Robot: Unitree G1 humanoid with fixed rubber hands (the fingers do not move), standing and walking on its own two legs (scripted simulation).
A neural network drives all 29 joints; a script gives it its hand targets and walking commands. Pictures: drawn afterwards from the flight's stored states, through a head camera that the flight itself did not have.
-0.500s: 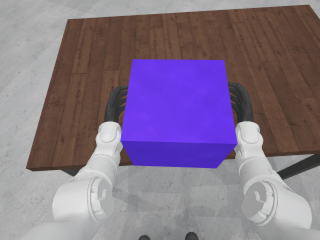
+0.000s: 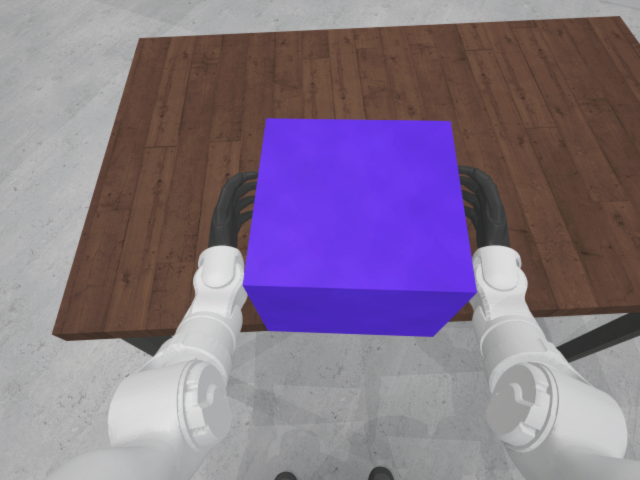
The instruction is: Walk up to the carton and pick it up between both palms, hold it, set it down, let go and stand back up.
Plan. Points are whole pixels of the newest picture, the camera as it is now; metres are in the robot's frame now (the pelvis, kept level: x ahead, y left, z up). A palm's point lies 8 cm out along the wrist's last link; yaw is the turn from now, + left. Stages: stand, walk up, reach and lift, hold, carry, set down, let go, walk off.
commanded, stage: reach and lift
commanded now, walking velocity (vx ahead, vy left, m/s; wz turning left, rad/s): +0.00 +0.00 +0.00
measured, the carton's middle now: (353, 232) +0.43 -0.02 -0.02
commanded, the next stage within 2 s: none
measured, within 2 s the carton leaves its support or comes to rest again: leaves its support in 0.56 s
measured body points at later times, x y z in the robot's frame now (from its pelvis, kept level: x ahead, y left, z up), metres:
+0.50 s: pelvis -0.02 +0.00 +0.00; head +0.09 +0.00 +0.44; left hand +0.41 +0.15 +0.01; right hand +0.41 -0.18 +0.02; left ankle -0.02 +0.13 -0.74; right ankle -0.01 -0.12 -0.74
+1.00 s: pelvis -0.01 +0.00 +0.00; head +0.02 -0.01 +0.45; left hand +0.40 +0.17 +0.07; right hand +0.41 -0.17 +0.08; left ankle -0.02 +0.13 -0.74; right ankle -0.01 -0.12 -0.74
